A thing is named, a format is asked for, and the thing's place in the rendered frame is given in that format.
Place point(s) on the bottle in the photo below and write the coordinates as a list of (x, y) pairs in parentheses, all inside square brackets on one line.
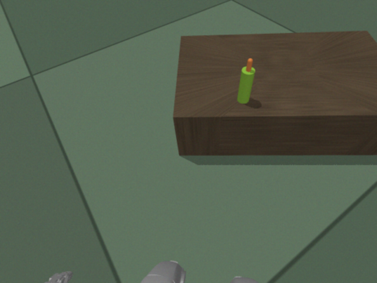
[(246, 81)]

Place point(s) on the left robot hand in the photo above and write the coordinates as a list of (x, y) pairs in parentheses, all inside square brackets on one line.
[(63, 277)]

